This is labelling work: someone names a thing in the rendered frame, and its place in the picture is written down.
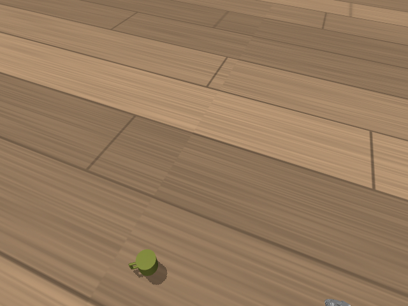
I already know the mug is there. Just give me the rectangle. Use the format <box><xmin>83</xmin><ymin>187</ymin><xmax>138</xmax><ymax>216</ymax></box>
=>
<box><xmin>129</xmin><ymin>249</ymin><xmax>158</xmax><ymax>276</ymax></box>

